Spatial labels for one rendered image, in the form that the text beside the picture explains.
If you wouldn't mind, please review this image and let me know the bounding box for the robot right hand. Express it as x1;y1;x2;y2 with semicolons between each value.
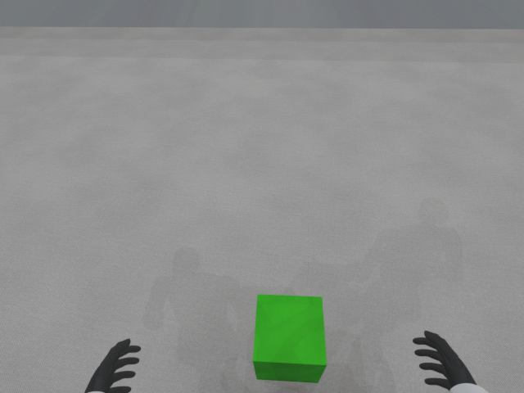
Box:
413;331;476;390

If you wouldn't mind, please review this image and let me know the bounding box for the carton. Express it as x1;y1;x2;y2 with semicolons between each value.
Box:
253;294;327;383

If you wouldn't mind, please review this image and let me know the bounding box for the robot left hand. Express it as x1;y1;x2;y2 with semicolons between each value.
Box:
84;339;141;393

